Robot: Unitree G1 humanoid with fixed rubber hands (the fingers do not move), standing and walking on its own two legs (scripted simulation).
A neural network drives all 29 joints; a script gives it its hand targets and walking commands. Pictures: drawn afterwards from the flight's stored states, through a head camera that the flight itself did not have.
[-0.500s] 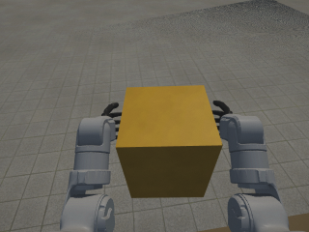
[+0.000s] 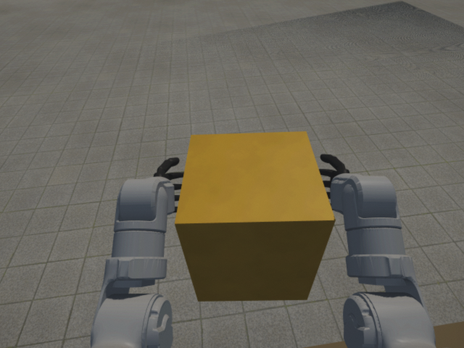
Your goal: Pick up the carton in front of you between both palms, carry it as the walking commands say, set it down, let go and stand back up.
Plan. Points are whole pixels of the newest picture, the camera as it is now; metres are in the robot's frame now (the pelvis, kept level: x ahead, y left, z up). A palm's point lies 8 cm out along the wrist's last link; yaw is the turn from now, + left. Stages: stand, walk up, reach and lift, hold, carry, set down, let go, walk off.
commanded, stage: carry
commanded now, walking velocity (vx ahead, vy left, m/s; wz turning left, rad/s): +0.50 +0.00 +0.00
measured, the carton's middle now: (250, 219) +0.34 +0.00 +0.05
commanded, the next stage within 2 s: none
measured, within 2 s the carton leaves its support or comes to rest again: neither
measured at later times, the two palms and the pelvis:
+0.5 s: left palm (186, 136) +0.50 +0.13 +0.13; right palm (328, 139) +0.49 -0.17 +0.12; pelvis +0.14 -0.01 +0.00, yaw +1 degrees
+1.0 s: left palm (185, 103) +0.76 +0.17 +0.06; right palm (285, 97) +0.78 -0.13 +0.06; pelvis +0.42 +0.00 -0.08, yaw -1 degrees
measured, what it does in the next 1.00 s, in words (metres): goes down: right foot, then left foot 0.10 m lower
